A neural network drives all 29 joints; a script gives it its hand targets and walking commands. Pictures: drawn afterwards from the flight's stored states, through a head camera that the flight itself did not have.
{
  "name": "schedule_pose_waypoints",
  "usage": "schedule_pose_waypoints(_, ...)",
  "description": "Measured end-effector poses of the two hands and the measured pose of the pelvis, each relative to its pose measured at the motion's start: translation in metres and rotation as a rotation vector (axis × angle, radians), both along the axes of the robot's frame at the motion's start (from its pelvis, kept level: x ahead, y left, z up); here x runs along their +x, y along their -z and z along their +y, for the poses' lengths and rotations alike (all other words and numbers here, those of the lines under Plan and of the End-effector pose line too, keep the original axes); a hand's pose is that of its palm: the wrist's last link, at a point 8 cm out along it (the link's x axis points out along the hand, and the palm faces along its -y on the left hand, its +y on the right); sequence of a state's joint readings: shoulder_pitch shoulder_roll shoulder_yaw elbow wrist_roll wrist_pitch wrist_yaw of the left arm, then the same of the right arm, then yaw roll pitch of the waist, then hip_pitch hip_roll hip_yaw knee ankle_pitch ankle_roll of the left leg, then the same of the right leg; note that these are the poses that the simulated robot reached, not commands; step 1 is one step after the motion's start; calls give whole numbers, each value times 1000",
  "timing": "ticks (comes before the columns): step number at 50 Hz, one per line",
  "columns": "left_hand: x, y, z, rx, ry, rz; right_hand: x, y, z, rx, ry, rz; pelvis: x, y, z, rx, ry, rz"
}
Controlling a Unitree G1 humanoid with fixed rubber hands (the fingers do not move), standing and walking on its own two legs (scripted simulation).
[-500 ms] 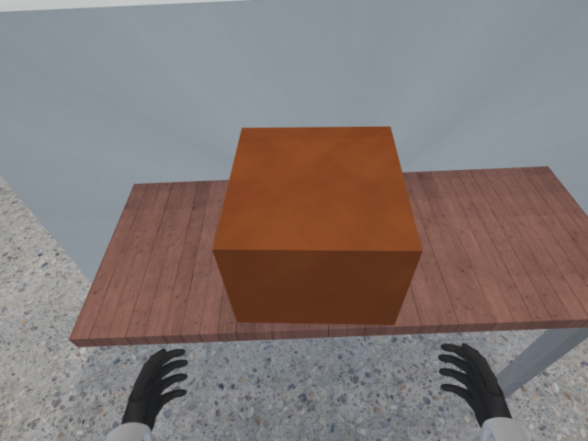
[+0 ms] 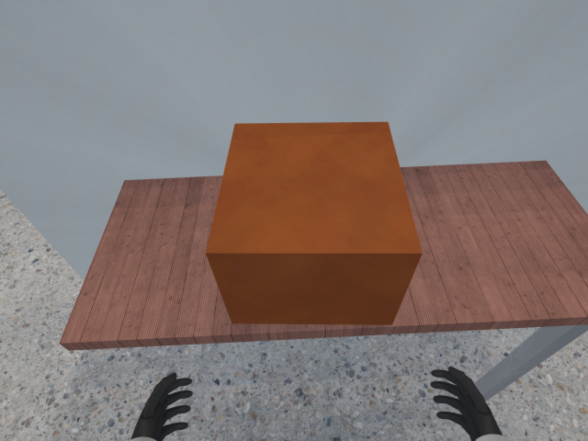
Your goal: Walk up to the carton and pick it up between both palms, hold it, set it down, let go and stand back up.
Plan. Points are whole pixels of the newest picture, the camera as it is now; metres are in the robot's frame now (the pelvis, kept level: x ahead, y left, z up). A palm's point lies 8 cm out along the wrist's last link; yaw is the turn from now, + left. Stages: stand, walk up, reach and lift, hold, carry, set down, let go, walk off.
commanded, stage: let go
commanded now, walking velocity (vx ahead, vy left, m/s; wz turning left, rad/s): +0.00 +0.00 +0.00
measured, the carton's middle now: (311, 221) +0.45 +0.01 +0.01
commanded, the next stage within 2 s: stand in 0.52 s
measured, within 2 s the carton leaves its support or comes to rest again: neither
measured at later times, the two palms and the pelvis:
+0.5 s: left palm (164, 430) +0.15 +0.22 -0.08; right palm (489, 436) +0.14 -0.23 -0.09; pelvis -0.01 +0.00 +0.00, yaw +0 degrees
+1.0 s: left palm out of the picture +0.00 +0.26 -0.12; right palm out of the picture +0.01 -0.25 -0.13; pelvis -0.03 +0.01 -0.01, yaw +1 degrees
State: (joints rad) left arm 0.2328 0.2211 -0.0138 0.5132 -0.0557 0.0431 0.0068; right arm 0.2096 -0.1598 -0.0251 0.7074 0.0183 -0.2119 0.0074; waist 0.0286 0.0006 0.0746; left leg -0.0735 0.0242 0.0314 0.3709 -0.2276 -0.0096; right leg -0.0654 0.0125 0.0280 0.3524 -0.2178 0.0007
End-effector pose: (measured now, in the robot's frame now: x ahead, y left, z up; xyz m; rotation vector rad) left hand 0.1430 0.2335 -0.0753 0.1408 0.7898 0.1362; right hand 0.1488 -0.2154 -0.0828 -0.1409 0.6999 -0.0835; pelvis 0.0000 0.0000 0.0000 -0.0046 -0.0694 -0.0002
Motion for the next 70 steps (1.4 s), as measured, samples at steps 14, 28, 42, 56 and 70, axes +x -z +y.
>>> schedule_pose_waypoints(14, 6, 8, -9, 6, 22, 68, -3, 6, -3, -27, -28, 40, -4, 1, -2, 2, 4, -4)
schedule_pose_waypoints(28, 5, 10, -13, 20, 40, 46, -10, 8, -14, -51, -11, 65, -5, 2, -2, -1, 5, 14)
schedule_pose_waypoints(42, -91, 34, 30, 85, -39, 208, -90, 36, -39, -93, 69, 330, -14, 6, 3, -5, -14, 9)
schedule_pose_waypoints(56, -170, 53, 25, 51, -51, 352, -170, 48, -30, -86, 74, 475, -48, 7, 8, -5, -23, -6)
schedule_pose_waypoints(70, -223, 61, 26, 49, -80, 463, -208, 57, -28, -81, 89, 546, -63, 10, 9, -3, -21, 9)
